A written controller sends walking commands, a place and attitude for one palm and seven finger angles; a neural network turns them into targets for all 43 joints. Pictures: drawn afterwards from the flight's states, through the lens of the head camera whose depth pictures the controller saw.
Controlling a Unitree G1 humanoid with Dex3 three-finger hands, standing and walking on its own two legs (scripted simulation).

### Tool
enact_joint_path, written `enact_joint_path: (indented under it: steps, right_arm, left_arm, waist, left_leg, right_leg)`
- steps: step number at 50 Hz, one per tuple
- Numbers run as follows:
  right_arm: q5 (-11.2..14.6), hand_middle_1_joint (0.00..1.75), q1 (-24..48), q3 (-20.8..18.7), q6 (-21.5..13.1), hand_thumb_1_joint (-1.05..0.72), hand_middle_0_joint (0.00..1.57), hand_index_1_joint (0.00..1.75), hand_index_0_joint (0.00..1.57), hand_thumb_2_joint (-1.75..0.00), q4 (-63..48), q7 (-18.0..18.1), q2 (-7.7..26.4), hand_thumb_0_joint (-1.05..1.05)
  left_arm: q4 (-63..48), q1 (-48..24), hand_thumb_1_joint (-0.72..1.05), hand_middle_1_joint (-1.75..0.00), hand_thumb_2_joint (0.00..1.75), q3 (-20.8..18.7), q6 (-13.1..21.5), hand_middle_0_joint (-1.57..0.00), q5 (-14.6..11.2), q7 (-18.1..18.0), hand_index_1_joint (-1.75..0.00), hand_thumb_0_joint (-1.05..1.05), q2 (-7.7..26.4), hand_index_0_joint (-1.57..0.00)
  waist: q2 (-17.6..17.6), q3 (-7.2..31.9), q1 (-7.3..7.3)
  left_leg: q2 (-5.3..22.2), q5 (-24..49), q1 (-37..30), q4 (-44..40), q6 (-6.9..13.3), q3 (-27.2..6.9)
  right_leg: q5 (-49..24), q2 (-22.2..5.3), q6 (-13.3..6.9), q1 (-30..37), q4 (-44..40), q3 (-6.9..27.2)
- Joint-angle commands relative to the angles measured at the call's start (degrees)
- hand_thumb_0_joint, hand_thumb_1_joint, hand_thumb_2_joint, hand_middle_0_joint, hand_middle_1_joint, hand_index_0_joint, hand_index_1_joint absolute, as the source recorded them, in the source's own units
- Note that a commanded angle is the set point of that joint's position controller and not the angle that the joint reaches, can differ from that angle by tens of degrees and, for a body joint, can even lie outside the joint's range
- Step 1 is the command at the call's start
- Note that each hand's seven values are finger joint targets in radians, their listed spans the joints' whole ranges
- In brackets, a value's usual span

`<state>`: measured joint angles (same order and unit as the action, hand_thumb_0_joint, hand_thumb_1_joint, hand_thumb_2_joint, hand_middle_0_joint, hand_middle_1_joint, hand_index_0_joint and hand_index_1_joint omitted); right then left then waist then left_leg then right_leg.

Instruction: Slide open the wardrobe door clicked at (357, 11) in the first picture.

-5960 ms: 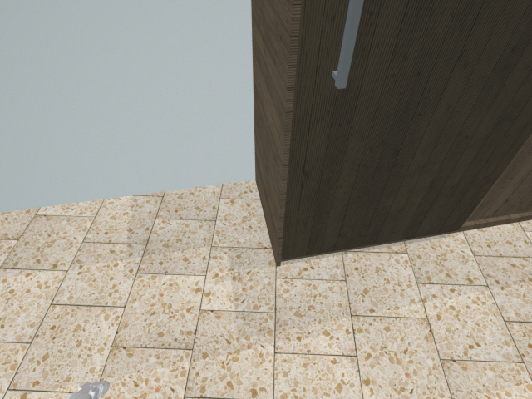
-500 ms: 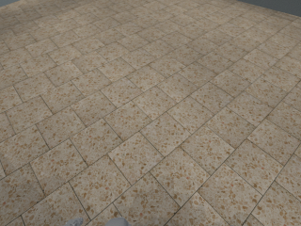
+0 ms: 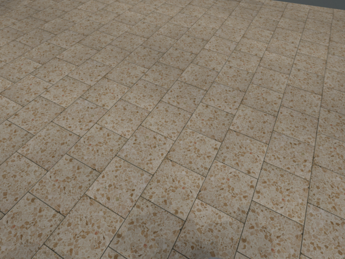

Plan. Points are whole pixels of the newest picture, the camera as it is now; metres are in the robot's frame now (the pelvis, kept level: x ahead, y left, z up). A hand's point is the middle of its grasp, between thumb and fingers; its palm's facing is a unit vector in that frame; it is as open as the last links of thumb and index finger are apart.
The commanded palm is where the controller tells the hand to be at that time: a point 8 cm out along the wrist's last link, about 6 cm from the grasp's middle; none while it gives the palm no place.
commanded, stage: walk to a spot facing it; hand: left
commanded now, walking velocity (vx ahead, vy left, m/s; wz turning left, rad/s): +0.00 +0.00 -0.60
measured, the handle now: out of the picture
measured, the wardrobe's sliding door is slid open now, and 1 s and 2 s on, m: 0.00 0.00 0.00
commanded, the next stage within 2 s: turn to face it in 1.10 s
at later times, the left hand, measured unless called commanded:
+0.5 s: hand out of the picture +0.11 +0.14 -0.16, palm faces -0.15 -0.96 -0.21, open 7.4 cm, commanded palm none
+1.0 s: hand (135, 194) +0.31 +0.13 -0.17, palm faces -0.49 -0.85 -0.21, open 7.4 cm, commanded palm none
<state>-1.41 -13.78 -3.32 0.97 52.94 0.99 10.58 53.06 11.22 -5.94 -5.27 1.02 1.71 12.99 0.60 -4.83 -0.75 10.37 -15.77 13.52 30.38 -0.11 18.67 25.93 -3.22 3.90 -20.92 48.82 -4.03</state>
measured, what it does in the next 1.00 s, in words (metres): walks ahead, turning right: right foot, then left foot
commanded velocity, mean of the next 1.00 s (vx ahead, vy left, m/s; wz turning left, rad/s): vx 0.09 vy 0.00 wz -0.60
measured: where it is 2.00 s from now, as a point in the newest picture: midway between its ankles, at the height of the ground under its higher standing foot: outside the picture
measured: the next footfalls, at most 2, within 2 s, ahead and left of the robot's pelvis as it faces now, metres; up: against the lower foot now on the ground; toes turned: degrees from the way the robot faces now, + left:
right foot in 0.08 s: +0.02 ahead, -0.13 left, +0.00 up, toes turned -9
left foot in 0.64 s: +0.18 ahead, +0.07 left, +0.00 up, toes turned -17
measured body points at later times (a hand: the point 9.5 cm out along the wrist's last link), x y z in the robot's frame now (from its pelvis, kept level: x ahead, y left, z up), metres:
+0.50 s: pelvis +0.02 -0.04 +0.00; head +0.04 -0.05 +0.45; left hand +0.11 +0.19 -0.14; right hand +0.06 -0.32 -0.13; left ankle +0.08 +0.10 -0.69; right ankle -0.02 -0.13 -0.74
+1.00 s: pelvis +0.13 -0.01 +0.00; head +0.17 +0.00 +0.45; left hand +0.34 +0.17 -0.15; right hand +0.00 -0.22 -0.13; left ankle +0.14 +0.08 -0.74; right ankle +0.06 -0.14 -0.65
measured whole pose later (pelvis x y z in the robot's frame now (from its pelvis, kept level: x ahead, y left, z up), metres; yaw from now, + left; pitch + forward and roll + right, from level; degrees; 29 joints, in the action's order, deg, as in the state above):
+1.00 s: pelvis +0.13 -0.01 +0.00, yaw -34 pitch +0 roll -2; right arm -1.1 -18.2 -2.0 -0.4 55.1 2.1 9.7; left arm 53.6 10.8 -6.7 -4.2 1.3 1.3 14.8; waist -1.5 -4.0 0.0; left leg 6.3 -18.4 7.1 26.3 1.2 15.8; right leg 17.2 -3.0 4.1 -30.8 62.6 -2.1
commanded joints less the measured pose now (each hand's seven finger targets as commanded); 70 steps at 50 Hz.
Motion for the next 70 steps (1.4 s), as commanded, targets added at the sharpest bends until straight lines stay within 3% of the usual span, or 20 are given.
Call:
enact_joint_path:
  steps: [1,2,4,6,10,25,30,31,32,33,36,43,52,56,57,58,59,60,65,70]
  right_arm:
    - [-0.2,0.3,-2.3,-3.7,-1.0,-0.9,0.2,0.3,0.2,-0.9,-2.1,0.0,12.5,0.0]
    - [0.1,0.3,-2.1,-3.7,-0.8,-0.9,0.2,0.3,0.2,-0.9,-2.3,-0.2,11.9,0.0]
    - [0.3,0.3,0.9,-1.5,-0.1,-0.9,0.2,0.3,0.2,-0.9,-6.4,-0.8,4.8,0.0]
    - [0.5,0.3,3.9,-1.6,1.0,-0.9,0.2,0.3,0.2,-0.9,-6.9,0.0,6.4,0.0]
    - [-0.2,0.3,1.3,-2.0,1.2,-0.9,0.2,0.3,0.2,-0.9,-3.5,-0.2,7.1,0.0]
    - [0.1,0.3,11.1,-1.5,-1.5,-0.9,0.2,0.3,0.2,-0.9,-8.1,-1.2,7.0,0.0]
    - [0.7,0.3,2.9,-1.3,-2.7,-0.9,0.2,0.3,0.2,-0.9,-6.3,-0.2,7.2,0.0]
    - [0.7,0.3,-2.8,-1.6,-3.1,-0.9,0.2,0.3,0.2,-0.9,-4.4,0.6,9.8,0.0]
    - [0.0,0.3,-7.4,-2.8,-3.2,-0.9,0.2,0.3,0.2,-0.9,-3.5,0.8,15.8,0.0]
    - [0.0,0.3,-8.7,-2.9,-2.7,-0.9,0.2,0.3,0.2,-0.9,-4.0,0.8,17.9,0.0]
    - [-0.1,0.3,0.9,-0.6,-2.6,-0.9,0.2,0.3,0.2,-0.9,-6.3,0.9,10.9,0.0]
    - [0.4,0.3,-4.3,0.0,-3.3,-0.9,0.2,0.3,0.2,-0.9,-2.8,1.5,7.8,0.0]
    - [-0.4,0.3,-8.7,-1.8,-2.1,-0.9,0.2,0.3,0.2,-0.9,0.8,0.8,9.2,0.0]
    - [0.0,0.3,-8.0,-2.5,-1.8,-0.9,0.2,0.3,0.2,-0.9,0.7,0.3,11.3,0.0]
    - [0.5,0.3,-7.8,-2.6,-1.8,-0.9,0.2,0.3,0.2,-0.9,0.1,0.0,11.3,0.0]
    - [1.1,0.3,-7.7,-1.8,-1.5,-0.9,0.2,0.3,0.2,-0.9,-1.9,-0.6,8.3,0.0]
    - [1.0,0.3,-4.4,-1.1,-1.1,-0.9,0.2,0.3,0.2,-0.9,-4.6,-0.2,6.0,0.0]
    - [1.2,0.3,-2.9,-1.1,-0.5,-0.9,0.2,0.3,0.2,-0.9,-4.6,0.7,7.2,0.0]
    - [0.0,0.3,-3.6,-1.3,1.5,-0.9,0.2,0.3,0.2,-0.9,-1.5,0.2,6.0,0.0]
    - [0.0,0.3,-2.1,-1.4,1.2,-0.9,0.2,0.3,0.2,-0.9,-2.4,0.2,6.2,0.0]
  left_arm:
    - [-5.2,0.1,0.9,-0.3,0.9,0.1,3.2,-0.2,0.0,-0.4,-0.3,0.0,2.1,-0.2]
    - [-4.6,2.4,0.9,-0.3,0.9,-0.1,3.6,-0.2,0.1,-0.7,-0.3,0.0,3.7,-0.2]
    - [-3.0,8.2,0.9,-0.3,0.9,-2.2,4.8,-0.2,0.6,-2.2,-0.3,0.0,15.4,-0.2]
    - [-3.1,6.5,0.9,-0.3,0.9,-2.0,4.4,-0.2,-0.1,-3.1,-0.3,0.0,13.1,-0.2]
    - [-4.8,-0.3,0.9,-0.3,0.9,-0.3,5.1,-0.2,-0.4,-2.9,-0.3,0.0,8.2,-0.2]
    - [-1.4,8.0,0.9,-0.3,0.9,-0.7,6.9,-0.2,0.1,-2.0,-0.3,0.0,9.9,-0.2]
    - [-2.0,3.5,0.9,-0.3,0.9,-0.9,6.3,-0.2,-0.1,-2.0,-0.3,0.0,9.7,-0.2]
    - [-2.6,3.1,0.9,-0.3,0.9,-0.4,6.1,-0.2,-0.5,-1.8,-0.3,0.0,7.1,-0.2]
    - [-3.2,4.7,0.9,-0.3,0.9,0.3,5.9,-0.2,-1.1,-1.3,-0.3,0.0,3.3,-0.2]
    - [-3.6,5.2,0.9,-0.3,0.9,0.1,5.9,-0.2,-0.6,-1.1,-0.3,0.0,3.7,-0.2]
    - [-1.2,5.1,0.9,-0.3,0.9,-1.1,4.6,-0.2,0.7,-0.1,-0.3,0.0,5.5,-0.2]
    - [-0.9,6.0,0.9,-0.3,0.9,-0.3,2.7,-0.2,0.3,-0.2,-0.3,0.0,1.5,-0.2]
    - [-5.6,-7.4,0.9,-0.3,0.9,0.9,2.8,-0.2,0.4,0.0,-0.3,0.0,0.8,-0.2]
    - [-5.5,-3.5,0.9,-0.3,0.9,0.7,4.2,-0.2,0.4,-0.3,-0.3,0.0,2.6,-0.2]
    - [-4.2,2.0,0.9,-0.3,0.9,0.3,5.1,-0.2,0.5,-0.7,-0.3,0.0,5.2,-0.2]
    - [-2.5,8.1,0.9,-0.3,0.9,-1.0,6.0,-0.2,1.0,-1.4,-0.3,0.0,11.4,-0.2]
    - [-1.2,11.3,0.9,-0.3,0.9,-2.2,5.9,-0.2,-0.3,-2.2,-0.3,0.0,16.6,-0.2]
    - [-1.4,9.9,0.9,-0.3,0.9,-1.7,5.4,-0.2,-0.9,-3.0,-0.3,0.0,14.9,-0.2]
    - [-5.2,-4.0,0.9,-0.3,0.9,0.2,5.0,-0.2,-0.4,-3.1,-0.3,0.0,8.6,-0.2]
    - [-4.9,-2.2,0.9,-0.3,0.9,-0.1,5.3,-0.2,-0.1,-2.6,-0.3,0.0,8.9,-0.2]
  waist:
    - [10.5,8.9,-0.13]
    - [7.7,10.1,1.28]
    - [-21.2,9.4,5.03]
    - [-13.6,7.1,4.55]
    - [-8.9,5.3,0.65]
    - [-8.3,2.3,4.34]
    - [-7.6,3.7,-0.39]
    - [-1.5,6.6,-2.55]
    - [15.1,10.6,-4.21]
    - [17.7,9.5,-3.9]
    - [8.3,0.2,0.21]
    - [8.7,4.4,1.45]
    - [10.2,2.4,-2.46]
    - [9.5,6.1,0.41]
    - [5.6,9.5,3.48]
    - [-9.1,14.7,6.04]
    - [-17.0,17.1,6.71]
    - [-10.5,16.3,6.06]
    - [-6.3,4.2,-0.46]
    - [-8.2,6.0,-0.07]
  left_leg:
    - [12.8,22.8,-7.8,-2.4,4.0,-7.1]
    - [11.6,19.4,-3.9,3.2,1.3,-4.8]
    - [-1.4,-20.2,21.8,27.5,-5.4,-5.1]
    - [-0.7,-16.3,23.9,35.2,-4.1,-16.0]
    - [-1.7,-4.4,20.7,35.3,-5.8,-16.7]
    - [-6.3,-5.8,19.0,16.6,-5.0,-17.4]
    - [-9.3,1.1,-4.3,-2.5,-3.5,-15.9]
    - [-5.3,2.1,-15.2,-7.8,-3.0,-18.4]
    - [10.1,-5.4,-23.7,-13.0,0.6,-35.5]
    - [19.9,-8.6,-18.7,-17.4,4.9,-43.9]
    - [12.7,-5.1,-1.7,-19.5,3.9,-31.7]
    - [7.7,37.7,-8.7,-10.9,2.5,-12.3]
    - [11.0,37.3,-12.2,-7.2,5.9,-7.6]
    - [11.5,44.3,-11.6,2.9,3.1,-4.4]
    - [10.9,40.6,-6.4,12.8,0.3,-2.9]
    - [4.7,12.4,10.2,27.2,-3.2,-0.8]
    - [-3.3,-22.0,20.7,41.9,-5.9,-6.4]
    - [-1.6,-21.2,20.7,43.0,-4.4,-15.4]
    - [-1.0,-5.9,16.1,37.5,-5.5,-16.3]
    - [-3.3,-3.9,16.0,30.9,-6.0,-16.3]
  right_leg:
    - [-6.3,1.8,-2.1,4.0,-14.7,-2.9]
    - [-14.1,1.5,-2.9,10.7,-21.9,-2.6]
    - [-41.2,-19.9,-11.9,21.7,-30.4,27.8]
    - [-38.5,-17.4,-14.9,17.1,-29.5,21.1]
    - [-37.1,-9.8,-11.9,13.5,-29.1,15.2]
    - [-15.5,-9.2,-15.6,16.0,-33.6,28.7]
    - [-16.0,-3.8,-11.3,2.6,-25.5,26.7]
    - [-12.8,1.0,-8.9,-3.3,-17.9,22.9]
    - [1.8,8.6,-5.4,-13.8,-2.8,14.9]
    - [9.7,7.1,-3.3,-16.8,9.5,8.1]
    - [0.0,1.5,-2.5,-12.5,18.3,7.0]
    - [-8.4,1.1,-0.1,-12.8,21.3,3.5]
    - [-5.2,0.1,-0.9,-9.2,-0.7,-1.9]
    - [-8.4,2.7,-3.4,2.3,-13.8,-3.5]
    - [-16.9,1.7,-4.7,13.2,-21.9,-1.7]
    - [-38.0,-10.5,-9.4,29.4,-23.6,14.4]
    - [-64.9,-22.4,-16.9,31.8,-22.5,28.6]
    - [-59.8,-22.0,-19.3,28.5,-23.3,23.0]
    - [-35.6,-10.2,-12.5,7.0,-30.2,13.8]
    - [-31.1,-7.7,-13.3,8.2,-29.8,16.2]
